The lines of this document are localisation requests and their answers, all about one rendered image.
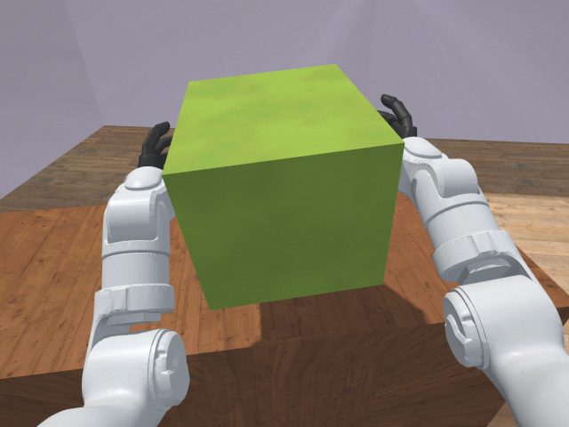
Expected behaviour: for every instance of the carton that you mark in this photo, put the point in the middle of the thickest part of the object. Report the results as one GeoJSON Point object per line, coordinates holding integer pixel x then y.
{"type": "Point", "coordinates": [284, 185]}

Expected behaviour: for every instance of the left robot upper arm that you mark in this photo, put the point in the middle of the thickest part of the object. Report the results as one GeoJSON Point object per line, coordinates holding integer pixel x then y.
{"type": "Point", "coordinates": [130, 380]}

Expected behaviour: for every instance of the robot left forearm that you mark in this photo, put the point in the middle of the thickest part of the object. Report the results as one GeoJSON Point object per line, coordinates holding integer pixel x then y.
{"type": "Point", "coordinates": [135, 286]}

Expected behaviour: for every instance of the pedestal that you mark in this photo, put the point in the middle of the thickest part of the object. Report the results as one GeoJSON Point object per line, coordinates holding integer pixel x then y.
{"type": "Point", "coordinates": [373, 356]}

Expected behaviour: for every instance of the right robot upper arm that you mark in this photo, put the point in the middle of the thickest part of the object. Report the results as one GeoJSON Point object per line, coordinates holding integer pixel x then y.
{"type": "Point", "coordinates": [507, 328]}

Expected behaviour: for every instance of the robot right forearm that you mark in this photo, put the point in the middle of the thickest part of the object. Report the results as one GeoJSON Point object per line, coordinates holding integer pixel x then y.
{"type": "Point", "coordinates": [469, 245]}

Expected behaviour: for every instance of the robot right hand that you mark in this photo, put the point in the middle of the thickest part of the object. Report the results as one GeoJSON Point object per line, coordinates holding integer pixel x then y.
{"type": "Point", "coordinates": [402, 122]}

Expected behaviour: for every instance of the robot left hand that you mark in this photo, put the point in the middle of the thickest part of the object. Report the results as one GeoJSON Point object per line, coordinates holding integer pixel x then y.
{"type": "Point", "coordinates": [153, 146]}

